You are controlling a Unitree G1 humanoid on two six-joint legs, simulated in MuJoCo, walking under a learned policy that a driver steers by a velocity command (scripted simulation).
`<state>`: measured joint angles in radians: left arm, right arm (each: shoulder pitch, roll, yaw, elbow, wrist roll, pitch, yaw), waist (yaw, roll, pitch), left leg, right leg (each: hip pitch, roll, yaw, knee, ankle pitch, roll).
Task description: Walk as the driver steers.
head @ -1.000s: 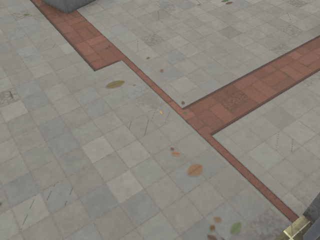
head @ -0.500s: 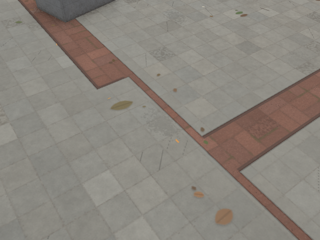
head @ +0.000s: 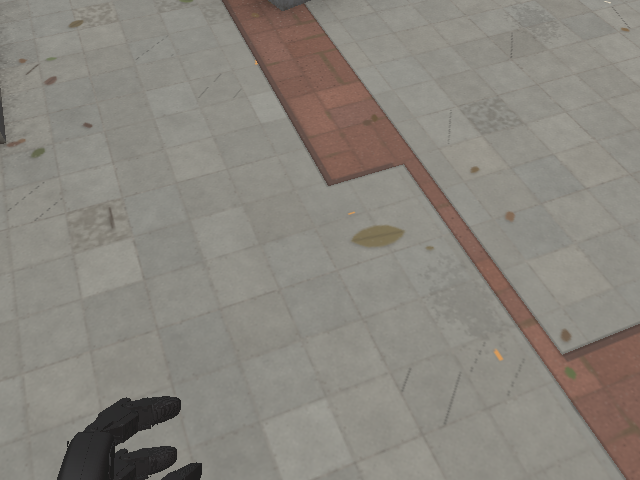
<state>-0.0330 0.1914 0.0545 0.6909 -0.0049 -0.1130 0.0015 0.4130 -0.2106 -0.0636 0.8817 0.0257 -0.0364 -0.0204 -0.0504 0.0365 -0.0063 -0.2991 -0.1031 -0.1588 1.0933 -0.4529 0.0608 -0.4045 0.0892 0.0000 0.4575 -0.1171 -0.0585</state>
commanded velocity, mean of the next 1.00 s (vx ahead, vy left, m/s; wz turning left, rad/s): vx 0.50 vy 0.00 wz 0.18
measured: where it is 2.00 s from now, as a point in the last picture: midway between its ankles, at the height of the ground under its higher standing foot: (265, 306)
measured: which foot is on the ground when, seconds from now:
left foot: up 0.00-0.38, down 0.40-0.98, up 1.00-1.00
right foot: down 0.00-0.42, up 0.44-0.94, down 0.96-1.00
